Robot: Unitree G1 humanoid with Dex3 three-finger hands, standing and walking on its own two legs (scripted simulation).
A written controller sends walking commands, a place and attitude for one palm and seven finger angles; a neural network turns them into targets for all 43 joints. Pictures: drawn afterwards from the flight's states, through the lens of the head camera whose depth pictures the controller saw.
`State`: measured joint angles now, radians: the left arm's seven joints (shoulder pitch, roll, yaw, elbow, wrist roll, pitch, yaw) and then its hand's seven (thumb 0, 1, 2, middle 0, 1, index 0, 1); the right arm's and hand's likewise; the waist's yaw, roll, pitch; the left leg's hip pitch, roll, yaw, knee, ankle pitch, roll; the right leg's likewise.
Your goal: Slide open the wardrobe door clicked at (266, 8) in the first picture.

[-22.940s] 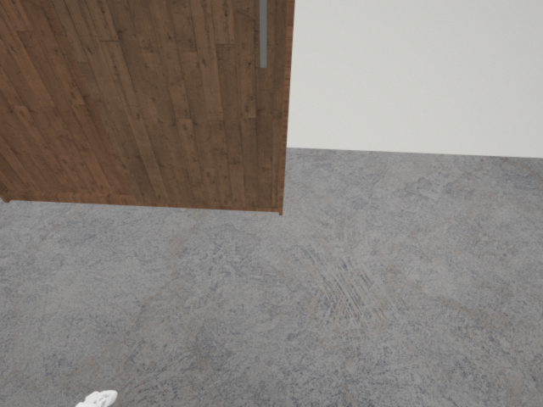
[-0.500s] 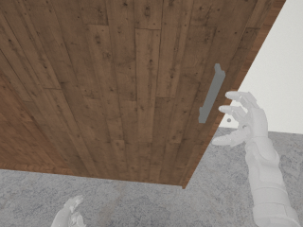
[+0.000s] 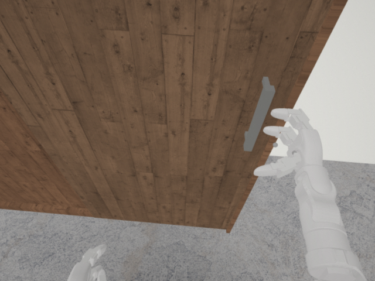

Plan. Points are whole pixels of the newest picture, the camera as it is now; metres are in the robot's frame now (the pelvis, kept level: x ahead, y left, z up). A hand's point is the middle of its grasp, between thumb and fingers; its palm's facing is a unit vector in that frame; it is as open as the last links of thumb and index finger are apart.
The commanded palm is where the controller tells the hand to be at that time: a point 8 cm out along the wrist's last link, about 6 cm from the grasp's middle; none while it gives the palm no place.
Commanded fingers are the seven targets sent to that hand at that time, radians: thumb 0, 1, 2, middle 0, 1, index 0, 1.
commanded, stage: feel for the door with the fingertips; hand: right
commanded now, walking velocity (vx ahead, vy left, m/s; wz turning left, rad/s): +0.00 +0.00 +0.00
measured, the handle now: (256, 116) +0.46 -0.12 +0.11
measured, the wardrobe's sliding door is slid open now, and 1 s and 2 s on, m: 0.00 0.00 0.00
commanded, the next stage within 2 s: slide the fingers in behind the handle in 0.80 s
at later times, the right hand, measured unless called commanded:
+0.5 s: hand (269, 137) +0.40 -0.14 +0.12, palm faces +0.01 +1.00 +0.00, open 14.0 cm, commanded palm +0.37 -0.19 +0.12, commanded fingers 0.00 0.50 -0.30 0.30 1.20 0.30 1.20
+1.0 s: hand (267, 132) +0.41 -0.14 +0.11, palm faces +0.02 +1.00 +0.01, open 13.9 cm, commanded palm +0.38 -0.19 +0.12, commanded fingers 0.00 0.50 -0.30 0.30 1.20 0.30 1.20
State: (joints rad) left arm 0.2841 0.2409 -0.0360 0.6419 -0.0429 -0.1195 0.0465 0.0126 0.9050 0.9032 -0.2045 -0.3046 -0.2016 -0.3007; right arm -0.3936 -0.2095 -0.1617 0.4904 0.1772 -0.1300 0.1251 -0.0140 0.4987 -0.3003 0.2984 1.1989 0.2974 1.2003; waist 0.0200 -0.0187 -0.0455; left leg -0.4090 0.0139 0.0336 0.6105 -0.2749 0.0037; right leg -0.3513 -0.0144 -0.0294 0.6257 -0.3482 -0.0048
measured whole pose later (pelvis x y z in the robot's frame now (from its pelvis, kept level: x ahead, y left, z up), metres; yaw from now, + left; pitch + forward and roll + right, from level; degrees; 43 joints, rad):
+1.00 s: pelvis +0.00 +0.01 +0.00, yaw +1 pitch +6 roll +0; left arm 0.32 0.24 -0.03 0.66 -0.03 -0.08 0.03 0.01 0.91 0.90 -0.20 -0.30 -0.20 -0.30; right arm -0.54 -0.22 -0.20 0.68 0.16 -0.17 0.09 -0.01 0.50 -0.30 0.32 1.22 0.32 1.21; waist 0.04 -0.02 -0.06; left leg -0.44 0.00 0.03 0.61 -0.27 0.01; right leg -0.38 -0.02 -0.03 0.63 -0.35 0.00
